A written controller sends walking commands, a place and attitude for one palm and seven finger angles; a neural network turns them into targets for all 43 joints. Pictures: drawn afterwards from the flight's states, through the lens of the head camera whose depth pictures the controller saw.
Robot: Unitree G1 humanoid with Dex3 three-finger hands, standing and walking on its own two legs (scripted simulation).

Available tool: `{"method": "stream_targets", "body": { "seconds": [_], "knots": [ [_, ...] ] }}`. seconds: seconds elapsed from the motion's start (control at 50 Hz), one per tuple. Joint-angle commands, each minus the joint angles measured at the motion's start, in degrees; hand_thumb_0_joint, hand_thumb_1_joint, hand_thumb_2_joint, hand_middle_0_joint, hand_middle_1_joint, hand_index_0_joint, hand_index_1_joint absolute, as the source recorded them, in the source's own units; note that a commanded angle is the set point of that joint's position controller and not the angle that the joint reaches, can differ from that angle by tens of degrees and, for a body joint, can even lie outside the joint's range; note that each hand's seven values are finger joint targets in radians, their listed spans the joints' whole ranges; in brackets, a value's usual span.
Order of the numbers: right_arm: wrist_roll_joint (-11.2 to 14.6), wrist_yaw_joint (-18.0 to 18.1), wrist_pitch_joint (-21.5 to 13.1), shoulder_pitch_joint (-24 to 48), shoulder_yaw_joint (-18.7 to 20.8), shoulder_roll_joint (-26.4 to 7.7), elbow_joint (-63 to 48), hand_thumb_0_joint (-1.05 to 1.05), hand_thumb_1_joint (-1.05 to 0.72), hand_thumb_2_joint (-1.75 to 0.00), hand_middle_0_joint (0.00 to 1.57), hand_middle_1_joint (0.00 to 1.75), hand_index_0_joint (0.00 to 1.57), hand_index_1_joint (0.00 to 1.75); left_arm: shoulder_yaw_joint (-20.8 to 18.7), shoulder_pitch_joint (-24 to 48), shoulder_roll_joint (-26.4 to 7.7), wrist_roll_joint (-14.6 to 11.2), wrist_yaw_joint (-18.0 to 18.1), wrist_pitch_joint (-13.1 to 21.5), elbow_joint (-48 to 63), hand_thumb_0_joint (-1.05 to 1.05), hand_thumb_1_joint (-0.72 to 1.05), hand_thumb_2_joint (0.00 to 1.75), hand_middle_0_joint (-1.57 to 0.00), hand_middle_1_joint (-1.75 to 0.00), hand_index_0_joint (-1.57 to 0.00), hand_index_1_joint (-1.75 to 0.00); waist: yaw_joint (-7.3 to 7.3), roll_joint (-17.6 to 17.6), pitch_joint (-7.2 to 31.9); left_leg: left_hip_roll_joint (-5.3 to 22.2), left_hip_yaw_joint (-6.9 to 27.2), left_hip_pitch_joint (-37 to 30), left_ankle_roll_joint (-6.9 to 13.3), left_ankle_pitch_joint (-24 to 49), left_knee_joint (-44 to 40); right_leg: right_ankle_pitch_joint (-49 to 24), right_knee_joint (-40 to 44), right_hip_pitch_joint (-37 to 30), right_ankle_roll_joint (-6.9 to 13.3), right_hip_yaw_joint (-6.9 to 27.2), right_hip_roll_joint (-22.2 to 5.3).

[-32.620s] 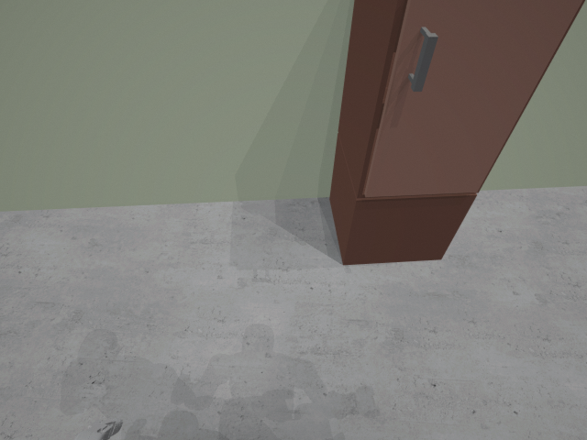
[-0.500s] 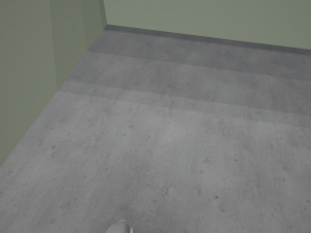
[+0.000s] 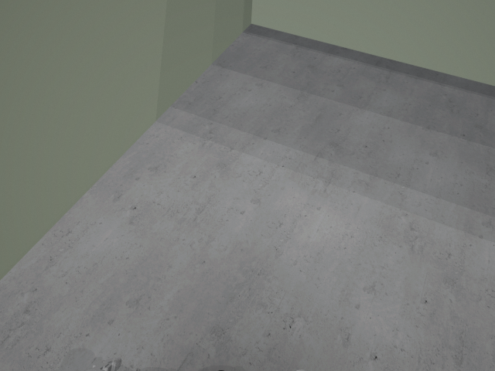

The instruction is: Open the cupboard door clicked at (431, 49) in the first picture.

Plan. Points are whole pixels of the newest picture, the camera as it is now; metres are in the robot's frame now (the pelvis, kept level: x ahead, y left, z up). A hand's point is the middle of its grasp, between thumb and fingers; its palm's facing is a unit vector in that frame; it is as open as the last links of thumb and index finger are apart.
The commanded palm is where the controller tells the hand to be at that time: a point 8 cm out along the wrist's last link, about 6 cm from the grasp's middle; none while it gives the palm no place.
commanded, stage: turn to face it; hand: left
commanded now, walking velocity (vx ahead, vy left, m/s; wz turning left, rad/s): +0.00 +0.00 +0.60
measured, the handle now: out of the picture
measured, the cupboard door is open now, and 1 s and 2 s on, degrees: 48 48 48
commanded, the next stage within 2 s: none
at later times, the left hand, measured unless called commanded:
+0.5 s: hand out of the picture -0.02 +0.16 -0.19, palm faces +0.36 -0.90 -0.24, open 7.3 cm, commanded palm none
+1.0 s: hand out of the picture +0.02 +0.14 -0.15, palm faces +0.59 -0.75 -0.29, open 7.4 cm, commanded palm none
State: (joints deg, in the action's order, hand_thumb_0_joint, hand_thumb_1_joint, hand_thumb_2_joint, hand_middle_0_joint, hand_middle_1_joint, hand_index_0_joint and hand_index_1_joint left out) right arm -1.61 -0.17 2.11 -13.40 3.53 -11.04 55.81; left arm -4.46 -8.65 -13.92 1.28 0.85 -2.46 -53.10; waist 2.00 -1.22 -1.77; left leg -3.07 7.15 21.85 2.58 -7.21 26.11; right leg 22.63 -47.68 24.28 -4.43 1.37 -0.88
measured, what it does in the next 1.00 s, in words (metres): steps to the right, turning left: right foot, then left foot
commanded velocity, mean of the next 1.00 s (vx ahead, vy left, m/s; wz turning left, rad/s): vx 0.00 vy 0.00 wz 0.60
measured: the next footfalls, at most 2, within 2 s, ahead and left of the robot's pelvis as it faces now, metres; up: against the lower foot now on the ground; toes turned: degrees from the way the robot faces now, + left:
right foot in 0.10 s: +0.03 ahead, -0.15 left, +0.00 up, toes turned +5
left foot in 0.50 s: +0.06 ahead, +0.09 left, +0.00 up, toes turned +26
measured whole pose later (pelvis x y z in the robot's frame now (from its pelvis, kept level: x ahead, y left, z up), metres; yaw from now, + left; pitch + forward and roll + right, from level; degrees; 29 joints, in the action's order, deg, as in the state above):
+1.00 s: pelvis +0.07 -0.08 -0.01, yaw +39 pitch +1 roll +1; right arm -1.2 -1.5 4.7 -10.9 5.2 -14.8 53.5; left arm -2.3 -11.3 -11.3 1.4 1.2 -1.0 -49.5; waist 1.7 -2.0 -4.8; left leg -1.8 1.5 30.8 -2.7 -25.4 61.9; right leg 18.5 -31.5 14.0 -0.2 -4.7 -4.0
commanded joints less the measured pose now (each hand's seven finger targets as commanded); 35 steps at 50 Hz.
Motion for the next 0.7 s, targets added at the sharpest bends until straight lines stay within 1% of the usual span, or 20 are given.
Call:
{"method": "stream_targets", "body": {
  "seconds": [0.0,0.04,0.06,0.08,0.1,0.12,0.14,0.18,0.28,0.36,0.4,0.44,0.46,0.48,0.5,0.52,0.54,0.58,0.62,0.68],
  "knots": [
    [0.1,1.0,-0.7,-0.3,3.7,-12.4,-4.3,0.0,-0.9,-0.9,0.2,0.3,0.2,0.3,-0.6,-3.8,-3.8,-0.6,0.4,1.5,3.8,0.0,0.9,0.9,-0.2,-0.3,-0.2,-0.3,-1.37,-9.7,6.9,11.7,17.6,-6.0,4.8,0.8,-7.2,-0.5,12.7,-7.2,1.3,-1.4,2.6],
    [0.9,0.8,-0.4,2.4,3.6,-10.8,-5.6,0.0,-0.9,-0.9,0.2,0.3,0.2,0.3,-1.4,-8.9,-6.5,-0.7,0.9,2.0,2.6,0.0,0.9,0.9,-0.2,-0.3,-0.2,-0.3,-4.14,-5.1,7.0,8.0,15.0,4.2,1.2,-5.9,-3.1,-6.0,26.6,-20.8,2.9,1.2,-0.7],
    [1.4,0.4,-0.4,2.5,3.1,-7.4,-6.5,0.0,-0.9,-0.9,0.2,0.3,0.2,0.3,-2.3,-10.6,-11.4,0.1,1.3,2.5,2.7,0.0,0.9,0.9,-0.2,-0.3,-0.2,-0.3,-5.06,8.2,6.8,1.4,6.3,13.9,-2.9,-15.8,8.4,0.0,35.4,-27.0,7.1,14.7,-13.4],
    [1.0,0.2,-0.7,3.4,3.1,-6.8,-7.7,0.0,-0.9,-0.9,0.2,0.3,0.2,0.3,-2.4,-7.8,-14.0,0.6,1.4,2.5,4.1,0.0,0.9,0.9,-0.2,-0.3,-0.2,-0.3,-4.83,17.1,3.5,-2.5,-4.1,17.9,-5.4,-25.7,25.0,-2.1,38.1,-20.9,13.0,25.2,-27.3],
    [0.3,-0.2,-0.5,2.7,3.3,-9.0,-6.9,0.0,-0.9,-0.9,0.2,0.3,0.2,0.3,-1.4,-3.5,-12.0,0.1,1.6,2.4,5.1,0.0,0.9,0.9,-0.2,-0.3,-0.2,-0.3,-2.39,11.6,1.9,1.5,-2.6,14.8,-4.5,-24.3,34.9,-7.0,35.9,-14.0,14.2,19.5,-26.4],
    [0.1,-0.7,0.0,0.9,3.2,-7.9,-6.0,0.0,-0.9,-0.9,0.2,0.3,0.2,0.3,-0.6,-0.5,-8.8,0.0,1.4,2.7,5.8,0.0,0.9,0.9,-0.2,-0.3,-0.2,-0.3,-0.36,10.3,1.1,2.3,-3.0,14.2,-4.9,-19.7,39.6,-11.3,34.0,-12.2,13.4,13.6,-21.3],
    [0.2,-0.8,0.6,0.7,3.1,-7.3,-4.7,0.0,-0.9,-0.9,0.2,0.3,0.2,0.3,-0.2,0.4,-6.8,-0.4,1.3,3.1,5.6,0.0,0.9,0.9,-0.2,-0.3,-0.2,-0.3,0.55,12.3,0.8,3.3,-4.4,14.9,-6.0,-16.9,42.3,-22.2,31.2,-14.0,11.6,7.6,-17.1],
    [0.7,-1.1,0.6,1.7,2.3,-6.9,-5.2,0.0,-0.9,-0.9,0.2,0.3,0.2,0.3,0.3,-1.6,-5.8,-0.5,1.3,3.5,5.2,0.0,0.9,0.9,-0.2,-0.3,-0.2,-0.3,-0.18,13.5,1.3,4.2,-7.0,15.3,-6.9,-15.8,40.4,-40.4,27.3,-19.2,10.3,0.1,-15.5],
    [0.8,-1.4,0.3,10.1,0.8,-5.0,-7.2,0.0,-0.9,-0.9,0.2,0.3,0.2,0.3,-0.5,-11.8,-8.6,-0.2,1.2,3.6,2.2,0.0,0.9,0.9,-0.2,-0.3,-0.2,-0.3,-5.01,10.1,2.5,4.0,-12.0,13.3,-7.0,-17.2,25.8,-57.6,21.8,-28.8,9.8,-2.4,-17.3],
    [1.1,-1.5,0.2,11.2,0.4,-5.2,-8.0,0.0,-0.9,-0.9,0.2,0.3,0.2,0.3,-0.8,-11.4,-9.8,0.2,0.9,3.4,2.2,0.0,0.9,0.9,-0.2,-0.3,-0.2,-0.3,-4.49,14.1,2.2,2.8,-14.5,6.6,-5.7,-16.9,17.6,-58.7,19.5,-26.0,9.6,-4.5,-17.7],
    [1.0,-1.2,0.0,9.3,0.4,-6.0,-7.9,0.0,-0.9,-0.9,0.2,0.3,0.2,0.3,-1.0,-9.7,-10.3,0.1,0.8,3.4,2.9,0.0,0.9,0.9,-0.2,-0.3,-0.2,-0.3,-2.81,14.1,3.4,1.4,-16.0,1.4,-4.5,-14.8,13.1,-61.1,16.0,-24.1,9.0,-6.3,-17.8],
    [0.6,-0.9,-0.4,2.4,1.1,-8.5,-6.4,0.0,-0.9,-0.9,0.2,0.3,0.2,0.3,-1.2,-7.4,-10.5,-0.5,0.6,3.4,3.6,0.0,0.9,0.9,-0.2,-0.3,-0.2,-0.3,1.43,11.0,6.9,1.6,-15.1,-11.6,-2.9,-3.6,3.1,-52.7,6.1,-17.8,6.1,-9.5,-16.9],
    [0.2,-0.8,-0.7,-1.8,2.3,-12.7,-5.6,0.0,-0.9,-0.9,0.2,0.3,0.2,0.3,-0.9,-6.6,-8.7,-0.7,0.3,3.1,4.8,0.0,0.9,0.9,-0.2,-0.3,-0.2,-0.3,3.61,1.5,10.0,10.4,-5.0,-23.2,0.8,10.7,1.0,-32.7,-5.0,-6.2,2.9,-11.7,-13.3],
    [0.3,-0.3,-1.1,-5.9,3.8,-19.0,-5.5,0.0,-0.9,-0.9,0.2,0.3,0.2,0.3,0.2,-4.9,-4.6,-1.3,0.0,2.9,7.3,0.0,0.9,0.9,-0.2,-0.3,-0.2,-0.3,5.39,-15.6,12.0,27.3,18.7,-29.1,11.4,38.3,-0.8,14.0,-20.1,8.8,-0.9,-10.3,-5.0],
    [0.8,0.0,-0.6,-7.0,3.8,-19.6,-4.6,0.0,-0.9,-0.9,0.2,0.3,0.2,0.3,-0.1,-2.6,-6.5,-0.7,0.6,1.6,8.5,0.0,0.9,0.9,-0.2,-0.3,-0.2,-0.3,5.02,-8.4,13.1,29.4,17.5,-27.1,14.3,34.8,-1.5,15.6,-24.7,10.2,0.0,-1.7,-5.5],
    [0.6,0.3,-0.8,-3.6,3.6,-19.5,-6.1,0.0,-0.9,-0.9,0.2,0.3,0.2,0.3,-0.3,-2.1,-6.3,-0.5,0.6,1.5,9.8,0.0,0.9,0.9,-0.2,-0.3,-0.2,-0.3,3.4,-4.7,8.7,28.6,15.0,-20.2,13.7,18.7,-3.9,12.9,-24.3,10.8,-0.2,-1.0,-6.7],
    [0.4,0.7,-1.1,0.0,3.1,-16.8,-7.1,0.0,-0.9,-0.9,0.2,0.3,0.2,0.3,-0.7,-0.7,-5.9,-0.1,0.5,1.2,8.2,0.0,0.9,0.9,-0.2,-0.3,-0.2,-0.3,2.38,-8.4,6.8,22.8,14.3,-14.8,10.5,9.9,-5.6,8.8,-22.4,9.8,-0.2,-0.5,-6.6],
    [0.3,1.0,-1.1,6.0,2.1,-14.3,-8.5,0.0,-0.9,-0.9,0.2,0.3,0.2,0.3,-1.0,-2.7,-6.4,0.1,-0.3,0.4,6.2,0.0,0.9,0.9,-0.2,-0.3,-0.2,-0.3,-0.68,-9.7,1.6,17.5,8.5,-6.3,6.2,-1.5,-8.6,1.9,-20.3,6.7,-0.3,-0.3,-5.8],
    [0.3,0.9,-1.2,7.0,2.1,-14.4,-9.0,0.0,-0.9,-0.9,0.2,0.3,0.2,0.3,-1.0,-4.8,-5.7,0.1,-0.6,0.1,5.3,0.0,0.9,0.9,-0.2,-0.3,-0.2,-0.3,-1.97,-7.5,1.5,15.7,8.5,-4.1,5.6,-7.5,-9.9,0.4,-15.5,4.6,-0.2,-1.2,-4.7],
    [0.0,0.6,-0.8,6.5,2.7,-15.2,-8.9,0.0,-0.9,-0.9,0.2,0.3,0.2,0.3,-0.9,-4.2,-5.2,0.1,-0.6,0.1,5.7,0.0,0.9,0.9,-0.2,-0.3,-0.2,-0.3,-1.76,-6.7,1.8,14.5,9.9,-2.0,5.4,-14.6,-10.7,0.9,-7.7,1.2,0.0,-2.3,-3.1]
  ]
}}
